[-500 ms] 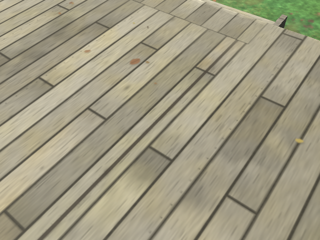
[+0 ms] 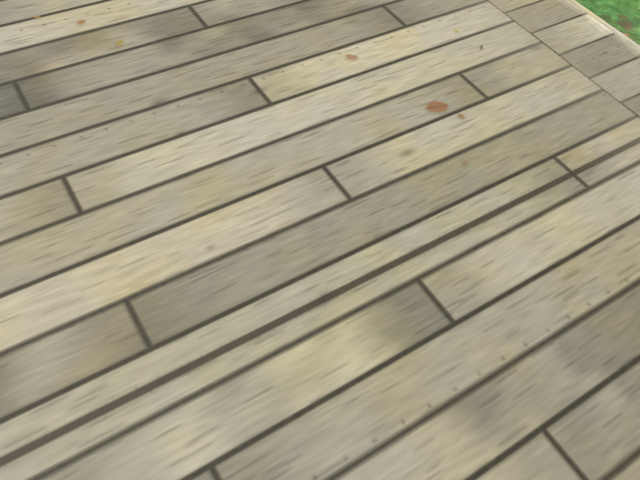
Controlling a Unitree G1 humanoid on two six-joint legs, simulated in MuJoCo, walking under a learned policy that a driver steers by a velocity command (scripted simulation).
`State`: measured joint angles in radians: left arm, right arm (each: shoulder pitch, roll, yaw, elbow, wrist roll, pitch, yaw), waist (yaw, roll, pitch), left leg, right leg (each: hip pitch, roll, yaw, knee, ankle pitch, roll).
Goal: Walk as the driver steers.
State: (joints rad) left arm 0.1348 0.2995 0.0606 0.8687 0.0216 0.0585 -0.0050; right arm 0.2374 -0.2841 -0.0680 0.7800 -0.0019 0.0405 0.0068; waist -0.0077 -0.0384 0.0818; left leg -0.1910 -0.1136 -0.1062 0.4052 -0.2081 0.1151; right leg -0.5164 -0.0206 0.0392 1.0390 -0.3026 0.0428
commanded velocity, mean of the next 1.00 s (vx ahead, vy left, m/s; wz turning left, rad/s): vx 0.20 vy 0.00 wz -0.22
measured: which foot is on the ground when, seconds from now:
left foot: down 0.00-0.36, up 0.38-0.64, down 0.66-1.00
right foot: up 0.00-0.34, down 0.36-0.66, up 0.68-1.00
